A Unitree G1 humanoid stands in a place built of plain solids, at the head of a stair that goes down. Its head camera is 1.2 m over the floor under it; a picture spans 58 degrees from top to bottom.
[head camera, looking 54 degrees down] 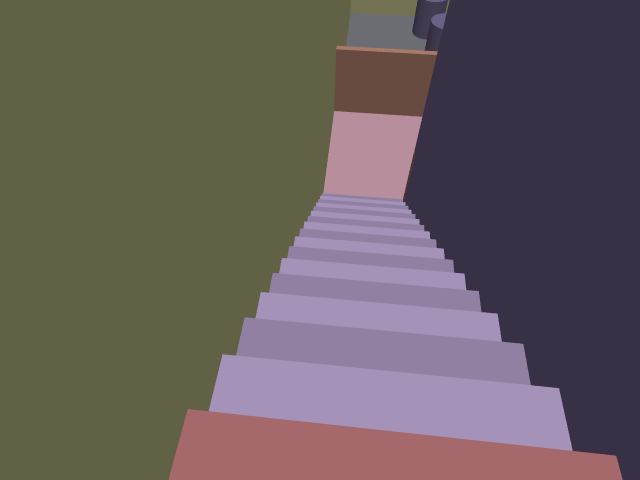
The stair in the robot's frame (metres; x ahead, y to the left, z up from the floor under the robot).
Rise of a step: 0.20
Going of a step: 0.23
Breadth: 1.10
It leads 6 degrees to the right of straight ahead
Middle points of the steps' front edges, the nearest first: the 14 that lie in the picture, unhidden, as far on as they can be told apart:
0.26 -0.20 0.00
0.49 -0.22 -0.20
0.72 -0.24 -0.40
0.95 -0.27 -0.60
1.18 -0.29 -0.80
1.41 -0.31 -1.01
1.64 -0.34 -1.21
1.88 -0.36 -1.41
2.11 -0.39 -1.61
2.34 -0.41 -1.81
2.57 -0.43 -2.01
2.80 -0.46 -2.21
3.03 -0.48 -2.41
3.26 -0.50 -2.62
